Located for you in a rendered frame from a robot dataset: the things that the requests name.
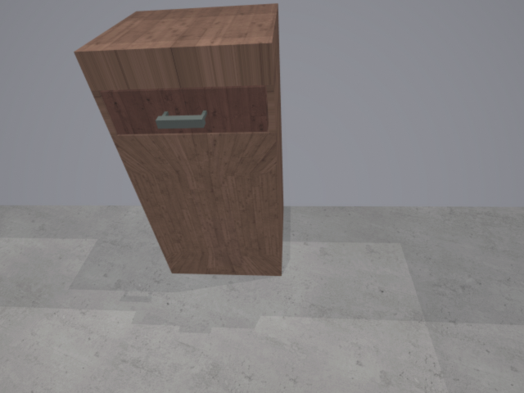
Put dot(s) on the handle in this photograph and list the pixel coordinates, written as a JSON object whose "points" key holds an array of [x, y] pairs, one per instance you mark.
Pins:
{"points": [[167, 121]]}

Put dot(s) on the cabinet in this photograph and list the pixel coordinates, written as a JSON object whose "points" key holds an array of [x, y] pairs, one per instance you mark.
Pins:
{"points": [[214, 200]]}

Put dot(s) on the drawer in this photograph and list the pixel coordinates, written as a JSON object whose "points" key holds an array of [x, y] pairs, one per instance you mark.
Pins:
{"points": [[230, 109]]}

